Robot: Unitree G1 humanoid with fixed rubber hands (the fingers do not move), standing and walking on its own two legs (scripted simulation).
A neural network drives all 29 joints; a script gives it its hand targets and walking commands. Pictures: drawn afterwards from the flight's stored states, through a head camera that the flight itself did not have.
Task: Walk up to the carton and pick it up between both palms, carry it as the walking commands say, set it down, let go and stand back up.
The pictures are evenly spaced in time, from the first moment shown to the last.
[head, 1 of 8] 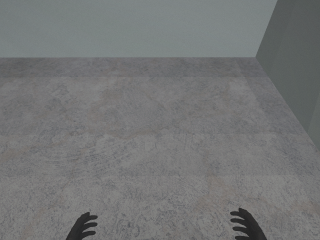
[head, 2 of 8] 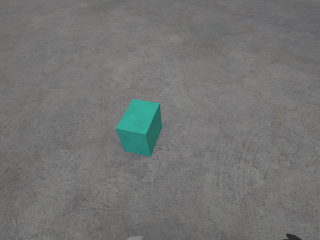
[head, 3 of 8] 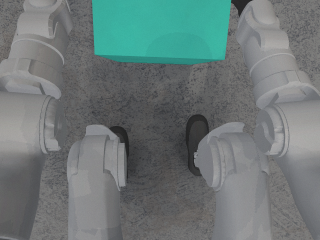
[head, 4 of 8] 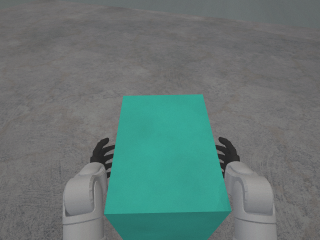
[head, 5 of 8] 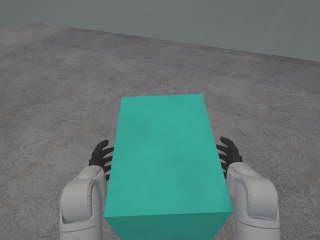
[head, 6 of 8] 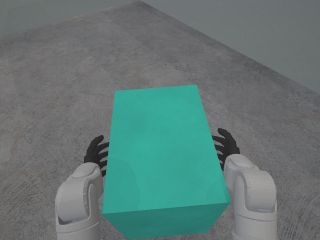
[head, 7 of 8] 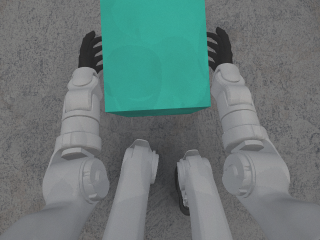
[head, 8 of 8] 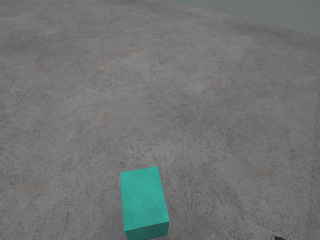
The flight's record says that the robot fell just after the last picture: no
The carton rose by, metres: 0.68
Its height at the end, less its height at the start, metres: +0.00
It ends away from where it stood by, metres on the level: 2.60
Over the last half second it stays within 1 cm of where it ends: yes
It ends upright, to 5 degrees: yes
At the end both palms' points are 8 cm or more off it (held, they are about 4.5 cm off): yes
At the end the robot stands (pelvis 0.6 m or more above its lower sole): yes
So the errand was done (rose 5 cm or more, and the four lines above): yes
